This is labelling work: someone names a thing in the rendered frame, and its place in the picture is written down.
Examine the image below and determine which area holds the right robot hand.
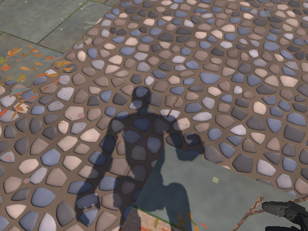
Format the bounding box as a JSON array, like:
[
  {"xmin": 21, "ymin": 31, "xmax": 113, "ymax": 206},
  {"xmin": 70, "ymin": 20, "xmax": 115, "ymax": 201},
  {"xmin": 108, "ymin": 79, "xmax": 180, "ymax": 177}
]
[{"xmin": 262, "ymin": 200, "xmax": 308, "ymax": 231}]

